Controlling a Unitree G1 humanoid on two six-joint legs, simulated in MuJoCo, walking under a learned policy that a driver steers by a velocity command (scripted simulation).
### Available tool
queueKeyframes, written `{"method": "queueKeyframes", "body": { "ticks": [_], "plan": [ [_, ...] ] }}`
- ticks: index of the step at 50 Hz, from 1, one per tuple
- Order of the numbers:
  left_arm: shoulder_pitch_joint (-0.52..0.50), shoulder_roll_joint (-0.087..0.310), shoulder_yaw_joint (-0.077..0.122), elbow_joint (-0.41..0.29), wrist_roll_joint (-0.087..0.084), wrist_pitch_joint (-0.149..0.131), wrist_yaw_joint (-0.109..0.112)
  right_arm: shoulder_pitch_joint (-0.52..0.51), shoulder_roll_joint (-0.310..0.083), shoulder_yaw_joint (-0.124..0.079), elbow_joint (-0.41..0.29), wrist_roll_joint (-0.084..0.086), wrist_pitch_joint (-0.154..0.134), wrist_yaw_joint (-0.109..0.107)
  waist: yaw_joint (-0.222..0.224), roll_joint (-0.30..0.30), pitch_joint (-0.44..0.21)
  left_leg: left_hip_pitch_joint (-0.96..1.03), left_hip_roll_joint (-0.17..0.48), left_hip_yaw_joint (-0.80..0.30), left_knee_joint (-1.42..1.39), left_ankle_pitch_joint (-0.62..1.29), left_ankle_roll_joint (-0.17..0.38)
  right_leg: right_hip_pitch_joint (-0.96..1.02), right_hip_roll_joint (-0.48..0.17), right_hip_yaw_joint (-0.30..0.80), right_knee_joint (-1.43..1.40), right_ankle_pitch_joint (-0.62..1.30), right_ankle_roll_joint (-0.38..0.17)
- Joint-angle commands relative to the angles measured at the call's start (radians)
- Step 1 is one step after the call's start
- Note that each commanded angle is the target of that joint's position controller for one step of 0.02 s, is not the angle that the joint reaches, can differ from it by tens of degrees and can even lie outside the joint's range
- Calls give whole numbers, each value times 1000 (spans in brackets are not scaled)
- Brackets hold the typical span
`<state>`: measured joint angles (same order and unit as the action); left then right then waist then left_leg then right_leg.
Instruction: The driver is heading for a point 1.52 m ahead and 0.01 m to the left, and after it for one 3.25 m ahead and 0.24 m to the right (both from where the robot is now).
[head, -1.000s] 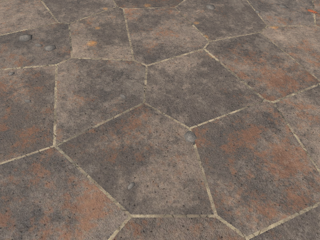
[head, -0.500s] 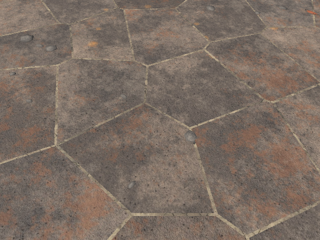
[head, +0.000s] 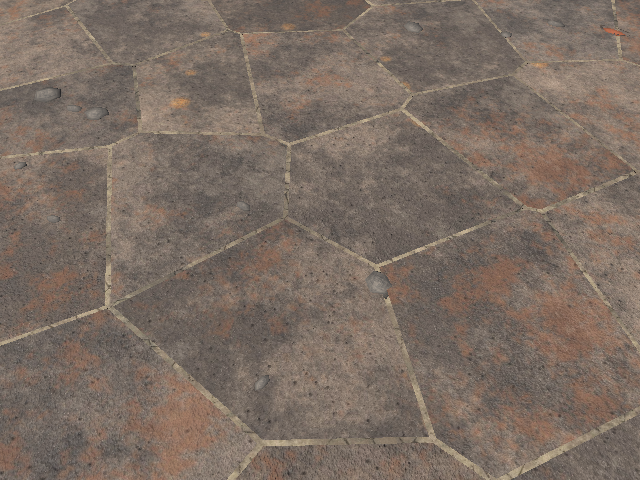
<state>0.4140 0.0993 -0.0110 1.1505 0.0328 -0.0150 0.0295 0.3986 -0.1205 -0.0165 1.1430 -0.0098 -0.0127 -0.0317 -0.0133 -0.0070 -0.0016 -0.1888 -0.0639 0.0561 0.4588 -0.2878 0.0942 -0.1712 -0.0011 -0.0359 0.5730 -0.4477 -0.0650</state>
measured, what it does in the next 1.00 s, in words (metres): walks ahead: right foot, then left foot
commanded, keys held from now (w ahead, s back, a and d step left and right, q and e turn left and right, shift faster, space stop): w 0.32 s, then no key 0.36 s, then w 0.32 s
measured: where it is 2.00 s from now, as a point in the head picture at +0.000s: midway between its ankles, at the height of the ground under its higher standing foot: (363, 372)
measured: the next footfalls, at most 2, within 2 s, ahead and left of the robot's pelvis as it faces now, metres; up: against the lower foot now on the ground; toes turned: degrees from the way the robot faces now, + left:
right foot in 0.18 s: +0.07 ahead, -0.12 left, +0.00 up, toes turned -4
left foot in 0.60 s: +0.35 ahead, +0.02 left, +0.00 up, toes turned +4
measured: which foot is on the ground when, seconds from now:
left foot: down 0.00-0.18, up 0.20-0.58, down 0.60-1.00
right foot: up 0.00-0.16, down 0.18-0.60, up 0.62-1.00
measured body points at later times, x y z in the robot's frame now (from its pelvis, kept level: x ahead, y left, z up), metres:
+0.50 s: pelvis +0.15 -0.05 +0.00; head +0.19 -0.06 +0.45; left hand +0.03 +0.14 -0.13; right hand +0.28 -0.27 -0.15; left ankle +0.28 +0.06 -0.69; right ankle +0.03 -0.12 -0.74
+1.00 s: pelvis +0.29 -0.04 +0.01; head +0.29 -0.05 +0.46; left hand +0.35 +0.18 -0.14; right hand +0.25 -0.28 -0.15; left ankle +0.31 +0.02 -0.74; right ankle +0.30 -0.17 -0.71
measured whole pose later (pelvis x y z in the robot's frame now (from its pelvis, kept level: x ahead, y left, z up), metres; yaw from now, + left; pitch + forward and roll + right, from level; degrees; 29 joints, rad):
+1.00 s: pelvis +0.29 -0.04 +0.01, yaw +0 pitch +1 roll +0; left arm 0.24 0.14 0.04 1.02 0.04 -0.03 -0.01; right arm 0.41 -0.18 -0.05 1.08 -0.01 -0.05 -0.01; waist -0.03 0.02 -0.03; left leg -0.18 -0.05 0.10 0.27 -0.12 0.11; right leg -0.37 -0.04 -0.06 0.71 -0.35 -0.05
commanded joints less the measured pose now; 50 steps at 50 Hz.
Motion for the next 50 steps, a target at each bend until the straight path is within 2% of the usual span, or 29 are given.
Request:
{"method": "queueKeyframes", "body": {
  "ticks": [1, 3, 5, 7, 8, 9, 10, 11, 12, 13, 15, 17, 19, 20, 24, 26, 28, 29, 30, 31, 32, 33, 34, 35, 36, 38, 41, 46, 50],
  "plan": [
    [-35, 41, 11, -77, 10, -26, -17, 174, -136, -38, 14, -10, -1, 4, -47, 107, 206, -28, 375, -526, -360, -536, 186, -298, -16, -26, 181, -33, -20],
    [-53, 57, 21, -104, 2, -41, -30, 131, -151, -45, -7, -14, -16, 7, -23, 75, 169, -23, 377, -491, -369, -423, 181, -305, -37, 2, 230, -48, -22],
    [-36, 48, 26, -112, -9, -52, -36, 63, -149, -45, -30, -3, -27, 9, 16, 77, 150, -69, 324, -377, -346, -314, 140, -207, -29, -15, 127, -6, -21],
    [51, 23, 28, -84, -16, -56, -35, 4, -149, -47, -48, 10, -30, 10, 70, 74, 133, -180, 247, -251, -276, -273, 106, 11, 18, -77, -58, 118, -19],
    [118, 27, 34, -56, -18, -56, -31, -5, -145, -48, -54, 10, -31, 11, 91, 60, 130, -255, 210, -211, -208, -289, 96, 134, 49, -96, -126, 148, -15],
    [187, 50, 43, -36, -12, -58, -25, -27, -124, -43, -69, 6, -37, 13, 115, 18, 123, -352, 168, -161, -97, -293, 75, 258, 17, -44, -179, 114, -16],
    [283, 118, 60, -27, 1, -65, -15, -69, -61, -25, -102, 3, -48, 20, 155, -158, 96, -464, 73, -44, 188, -248, 32, 346, -198, 260, -349, -100, -44],
    [337, 206, 83, -22, -7, -57, -14, -86, -48, -20, -137, -7, -51, 29, 154, -270, 133, -615, 16, 34, 419, -252, 19, 325, -380, 594, -499, -370, -121],
    [266, 187, 81, -32, -5, -48, -12, -91, -104, -32, -143, -38, -52, 41, 98, -156, 201, -615, 88, -28, 559, -190, 28, 203, -402, 616, -499, -397, -158],
    [183, 162, 73, -62, -11, -53, -20, -102, -96, -31, -145, -37, -56, 53, 57, -79, 217, -607, 112, -53, 599, -107, 26, 144, -363, 544, -505, -315, -147],
    [111, 139, 64, -90, -18, -73, -22, -90, -84, -32, -133, -25, -63, 66, 12, -25, 191, -553, 139, -54, 588, 23, -1, 133, -283, 370, -517, -40, -113],
    [138, 109, 50, -73, -18, -88, -17, -97, -88, -38, -127, -24, -54, 69, 4, -20, 160, -539, 129, -19, 583, 92, -22, 170, -227, 225, -480, 303, -90],
    [185, 98, 39, -48, -17, -92, -14, -117, -73, -37, -134, -20, -44, 60, -3, -46, 136, -520, 105, 21, 564, 106, -38, 188, -197, 108, -392, 786, -74],
    [196, 95, 33, -41, -15, -92, -13, -150, -64, -33, -146, -16, -41, 55, 1, -62, 131, -500, 91, 40, 526, 114, -44, 175, -182, 66, -363, 926, -65],
    [193, 98, 17, -31, -12, -87, 0, -303, -40, -9, -196, 0, -39, 42, 31, -127, 134, -324, 27, 109, 234, 200, -39, 95, -128, -14, -291, 1096, -33],
    [187, 126, 22, -27, -12, -89, 5, -252, -69, -11, -177, 2, -41, 31, 13, -155, 88, -209, 0, 106, 179, 211, -15, 111, -145, -1, -207, 1183, -35],
    [141, 147, 28, -33, -19, -92, 9, -104, -110, -24, -125, 0, -52, 19, -54, -151, 25, -77, -7, 72, 96, 240, 20, 146, -164, 22, -64, 1210, -34],
    [115, 151, 30, -35, -30, -89, 5, -16, -122, -30, -93, -10, -64, 15, -104, -114, -6, 33, 14, 59, -31, 369, 32, 130, -142, 10, 68, 1098, -25],
    [134, 129, 25, -47, -40, -90, 4, 78, -180, -44, -67, -31, -78, 13, -115, -48, -89, 231, 156, -59, -2, 708, 56, 7, -97, 0, 250, 760, -9],
    [284, 22, 10, -35, -70, -71, 9, 117, -229, -50, -69, -43, -80, 16, -50, 158, -253, 449, 470, -358, 81, 1271, 222, -162, 45, -43, 592, -144, 18],
    [327, 66, 26, -4, -62, -46, 12, 75, -213, -49, -82, 9, -68, 20, -34, 93, -317, 366, 494, -445, 10, 1094, 308, -167, 44, 69, 685, -167, 25],
    [221, 87, 32, -28, -25, -36, 7, -40, -169, -38, -109, 21, -58, 17, -19, 69, -171, 202, 449, -402, -87, 804, 291, -204, 16, 73, 686, -119, 29],
    [124, 81, 34, -51, -2, -33, 1, -119, -114, -19, -123, 15, -56, 13, -4, 44, -50, 70, 398, -343, -154, 651, 246, -217, -7, 75, 623, -63, 31],
    [91, 88, 42, -60, 9, -29, -6, -107, -112, -19, -114, 8, -54, 11, 9, 50, -6, 18, 356, -302, -203, 522, 210, -220, -21, 67, 577, -33, 30],
    [95, 81, 43, -58, 14, -19, -15, -92, -112, -21, -104, 8, -50, 8, 27, 60, 4, -28, 318, -260, -245, 360, 176, -192, -34, 55, 528, -13, 28],
    [96, 56, 41, -52, 11, -6, -24, -65, -117, -25, -94, 1, -47, 11, 40, 54, 5, -67, 279, -244, -304, 81, 138, -157, -30, 28, 447, 25, 20],
    [20, 68, 46, -83, 10, 0, -29, -47, -149, -35, -98, -3, -48, 14, 41, 78, 46, -100, 283, -263, -375, -153, 126, -186, -28, 5, 337, 43, 15],
    [-107, 84, 52, -138, 5, -11, -40, 7, -173, -45, -97, -2, -45, 16, 20, 96, 64, -85, 300, -263, -413, -261, 123, -222, -35, -24, 198, 100, 18],
    [-157, 92, 56, -168, -1, -23, -45, 30, -189, -54, -100, -1, -45, 17, 7, 95, 68, -64, 312, -261, -403, -292, 135, -210, -29, -44, 97, 95, 16]
  ]
}}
